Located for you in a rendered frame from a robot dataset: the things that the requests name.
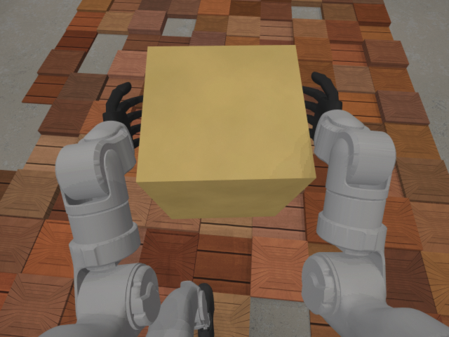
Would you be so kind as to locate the carton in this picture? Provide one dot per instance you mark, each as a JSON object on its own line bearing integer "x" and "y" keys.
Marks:
{"x": 224, "y": 131}

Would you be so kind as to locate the robot left foot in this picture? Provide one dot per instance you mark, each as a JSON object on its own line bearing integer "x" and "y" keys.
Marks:
{"x": 208, "y": 331}

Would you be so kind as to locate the robot right hand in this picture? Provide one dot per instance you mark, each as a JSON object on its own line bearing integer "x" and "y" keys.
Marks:
{"x": 327, "y": 100}

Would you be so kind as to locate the robot right upper arm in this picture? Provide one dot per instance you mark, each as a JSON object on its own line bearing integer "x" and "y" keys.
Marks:
{"x": 349, "y": 293}

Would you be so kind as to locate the robot left hand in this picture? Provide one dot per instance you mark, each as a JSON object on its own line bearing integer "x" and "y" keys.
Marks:
{"x": 116, "y": 110}

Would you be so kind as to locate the left robot thigh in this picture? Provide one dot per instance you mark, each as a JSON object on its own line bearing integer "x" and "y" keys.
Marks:
{"x": 179, "y": 313}

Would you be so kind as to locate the robot right forearm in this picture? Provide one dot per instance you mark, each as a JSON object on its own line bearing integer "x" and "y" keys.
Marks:
{"x": 360, "y": 164}

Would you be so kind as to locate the robot left upper arm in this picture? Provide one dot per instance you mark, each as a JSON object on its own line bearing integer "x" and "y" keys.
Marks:
{"x": 118, "y": 302}

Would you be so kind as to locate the robot left forearm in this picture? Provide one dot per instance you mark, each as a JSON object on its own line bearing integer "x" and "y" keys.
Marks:
{"x": 93, "y": 187}

